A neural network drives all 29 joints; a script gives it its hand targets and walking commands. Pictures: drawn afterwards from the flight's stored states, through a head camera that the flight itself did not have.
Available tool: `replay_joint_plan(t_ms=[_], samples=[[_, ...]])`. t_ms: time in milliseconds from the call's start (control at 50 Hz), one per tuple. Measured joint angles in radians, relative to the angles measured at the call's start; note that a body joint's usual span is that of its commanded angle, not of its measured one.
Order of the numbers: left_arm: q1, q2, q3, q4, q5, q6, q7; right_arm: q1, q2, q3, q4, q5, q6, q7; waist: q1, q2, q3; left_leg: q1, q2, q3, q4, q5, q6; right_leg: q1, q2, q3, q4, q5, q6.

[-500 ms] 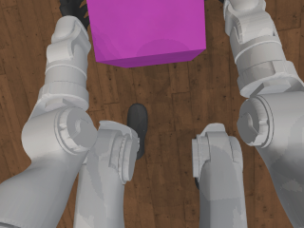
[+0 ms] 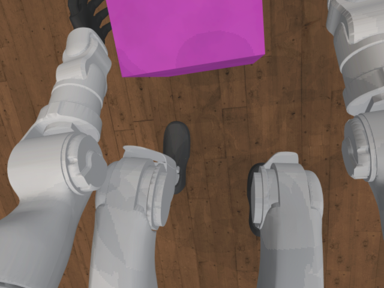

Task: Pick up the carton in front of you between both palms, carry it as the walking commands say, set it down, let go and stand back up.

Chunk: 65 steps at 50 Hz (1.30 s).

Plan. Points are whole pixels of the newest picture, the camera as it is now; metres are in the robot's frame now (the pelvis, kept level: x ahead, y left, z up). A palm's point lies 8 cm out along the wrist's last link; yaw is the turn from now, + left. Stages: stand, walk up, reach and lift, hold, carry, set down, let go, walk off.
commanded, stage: set down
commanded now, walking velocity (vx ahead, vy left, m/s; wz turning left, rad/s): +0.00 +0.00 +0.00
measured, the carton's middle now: (194, 12) +0.54 +0.06 -0.26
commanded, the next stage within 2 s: let go in 1.08 s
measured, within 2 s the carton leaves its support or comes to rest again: neither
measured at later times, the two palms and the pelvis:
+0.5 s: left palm (28, 13) +0.50 +0.22 -0.05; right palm out of the picture +0.60 -0.16 -0.04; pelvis +0.01 +0.01 +0.08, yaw -2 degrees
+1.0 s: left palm out of the picture +0.49 +0.22 +0.10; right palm out of the picture +0.60 -0.16 +0.11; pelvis +0.04 +0.01 +0.20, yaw -2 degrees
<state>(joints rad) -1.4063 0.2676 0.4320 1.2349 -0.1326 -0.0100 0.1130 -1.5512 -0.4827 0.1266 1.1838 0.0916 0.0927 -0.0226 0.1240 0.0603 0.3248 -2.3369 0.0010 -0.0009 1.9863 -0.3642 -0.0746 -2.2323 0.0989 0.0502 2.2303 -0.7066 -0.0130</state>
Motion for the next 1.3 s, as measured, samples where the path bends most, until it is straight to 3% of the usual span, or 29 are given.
replay_joint_plan(t_ms=[80, 220, 320, 440, 600, 800, 1120, 1220, 1300], samples=[[0.018, 0.014, -0.067, -0.041, -0.07, -0.006, 0.01, -0.025, -0.018, 0.04, -0.007, 0.053, 0.001, 0.006, 0.004, -0.011, -0.018, -0.013, 0.009, 0.003, 0.007, -0.002, 0.01, -0.012, -0.002, -0.002, -0.003, 0.007, 0.006], [0.098, -0.036, -0.142, -0.233, -0.122, 0.032, 0.056, 0.006, -0.009, -0.007, -0.07, 0.037, 0.021, -0.002, 0.012, -0.021, -0.082, -0.009, -0.009, 0.001, -0.025, 0.011, 0.02, 0.007, -0.022, -0.005, -0.038, 0.006, 0.011], [0.199, -0.11, -0.131, -0.396, -0.066, 0.092, 0.095, 0.045, -0.002, -0.065, -0.096, 0.023, 0.06, 0.004, 0.016, -0.049, -0.129, 0.046, -0.019, -0.017, -0.086, 0.011, 0.02, 0.069, -0.033, -0.023, -0.115, 0.013, 0.005], [0.265, -0.149, -0.103, -0.495, 0.01, 0.148, 0.109, 0.05, -0.011, -0.118, -0.048, 0.017, 0.083, 0.035, 0.015, -0.077, -0.197, 0.11, -0.018, -0.028, -0.183, 0.014, 0.024, 0.133, -0.035, -0.032, -0.231, 0.035, 0.004], [0.305, -0.176, -0.086, -0.557, 0.042, 0.181, 0.099, 0.109, -0.02, -0.158, -0.076, -0.018, 0.085, 0.083, 0.022, -0.073, -0.279, 0.181, -0.018, -0.024, -0.311, 0.025, 0.036, 0.201, -0.041, -0.024, -0.374, 0.063, 0.014], [0.409, -0.204, -0.077, -0.663, 0.055, 0.215, 0.09, 0.202, 0.0, -0.199, -0.18, -0.058, 0.116, 0.107, 0.022, -0.076, -0.343, 0.31, -0.013, -0.02, -0.486, 0.045, 0.043, 0.32, -0.042, -0.015, -0.562, 0.106, 0.016], [0.512, -0.249, -0.051, -0.688, 0.125, 0.211, 0.056, 0.298, 0.052, -0.298, -0.166, -0.14, 0.098, 0.144, 0.024, -0.091, -0.392, 0.601, -0.003, -0.028, -0.821, 0.122, 0.043, 0.597, -0.043, -0.013, -0.917, 0.216, 0.012], [0.581, -0.256, -0.063, -0.695, 0.167, 0.188, 0.022, 0.375, 0.096, -0.345, -0.198, -0.184, 0.077, 0.128, 0.017, -0.087, -0.4, 0.694, 0.004, -0.027, -0.923, 0.15, 0.049, 0.69, -0.04, -0.009, -1.03, 0.256, 0.016], [0.706, -0.248, -0.106, -0.711, 0.199, 0.162, -0.028, 0.525, 0.163, -0.382, -0.28, -0.214, 0.057, 0.086, 0.004, -0.081, -0.42, 0.784, 0.011, -0.024, -1.0, 0.164, 0.057, 0.783, -0.037, -0.003, -1.124, 0.284, 0.022]])
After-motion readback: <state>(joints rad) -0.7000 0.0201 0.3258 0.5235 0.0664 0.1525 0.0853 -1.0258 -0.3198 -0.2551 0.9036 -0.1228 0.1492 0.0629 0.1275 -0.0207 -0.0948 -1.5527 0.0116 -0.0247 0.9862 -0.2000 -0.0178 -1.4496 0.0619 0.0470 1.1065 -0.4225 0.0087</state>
